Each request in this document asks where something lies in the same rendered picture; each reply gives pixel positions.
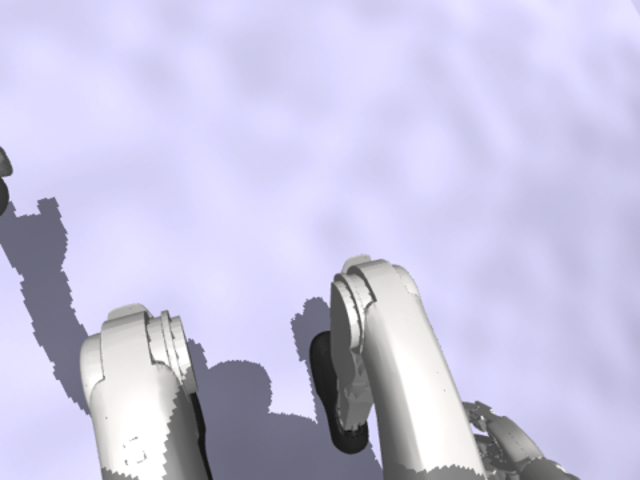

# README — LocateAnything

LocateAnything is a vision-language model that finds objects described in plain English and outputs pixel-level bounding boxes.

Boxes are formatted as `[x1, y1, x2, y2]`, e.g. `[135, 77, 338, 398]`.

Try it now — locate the left robot foot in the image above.
[190, 392, 213, 480]

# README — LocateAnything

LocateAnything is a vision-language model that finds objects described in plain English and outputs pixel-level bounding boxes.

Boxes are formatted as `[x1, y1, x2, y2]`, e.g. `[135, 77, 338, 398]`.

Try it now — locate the ball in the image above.
[0, 177, 9, 216]

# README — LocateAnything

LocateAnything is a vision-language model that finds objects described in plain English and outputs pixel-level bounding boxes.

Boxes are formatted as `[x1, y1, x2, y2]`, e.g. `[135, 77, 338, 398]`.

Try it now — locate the right robot arm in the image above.
[519, 459, 581, 480]

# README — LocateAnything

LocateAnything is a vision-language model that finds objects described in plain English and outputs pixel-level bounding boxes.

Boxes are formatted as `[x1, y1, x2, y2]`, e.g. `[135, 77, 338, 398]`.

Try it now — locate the right robot hand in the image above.
[462, 401, 546, 480]

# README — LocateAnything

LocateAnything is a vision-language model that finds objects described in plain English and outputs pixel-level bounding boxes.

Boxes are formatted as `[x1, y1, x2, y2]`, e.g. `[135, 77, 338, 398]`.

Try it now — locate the right robot foot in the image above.
[309, 331, 369, 454]

